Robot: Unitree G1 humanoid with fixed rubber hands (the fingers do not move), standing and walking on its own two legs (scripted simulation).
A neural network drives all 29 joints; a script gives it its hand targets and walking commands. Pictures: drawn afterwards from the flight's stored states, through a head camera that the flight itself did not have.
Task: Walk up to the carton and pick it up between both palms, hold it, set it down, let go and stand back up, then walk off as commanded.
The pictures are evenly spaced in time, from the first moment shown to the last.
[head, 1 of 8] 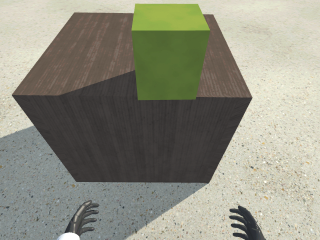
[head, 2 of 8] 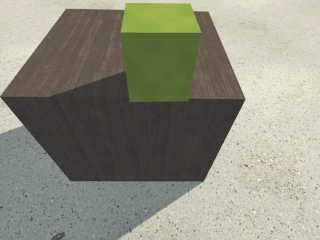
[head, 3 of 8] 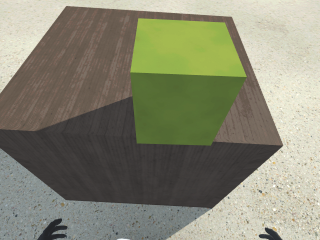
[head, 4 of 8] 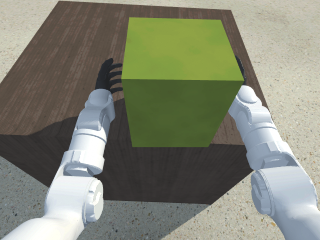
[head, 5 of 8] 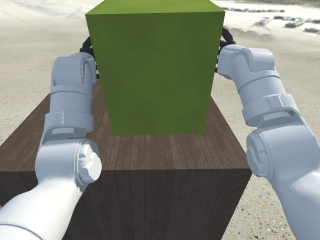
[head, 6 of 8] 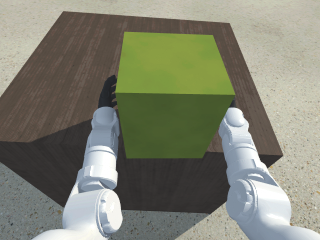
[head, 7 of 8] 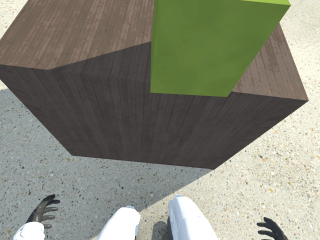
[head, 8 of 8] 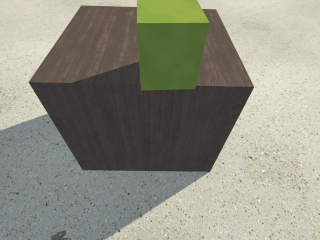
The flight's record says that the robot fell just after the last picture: no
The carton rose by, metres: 0.24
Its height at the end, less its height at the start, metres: +0.00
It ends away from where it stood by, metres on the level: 0.03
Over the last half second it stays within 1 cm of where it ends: yes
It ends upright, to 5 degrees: yes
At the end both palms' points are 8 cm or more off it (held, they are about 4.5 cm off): yes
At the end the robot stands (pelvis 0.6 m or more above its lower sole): yes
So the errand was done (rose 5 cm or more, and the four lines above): yes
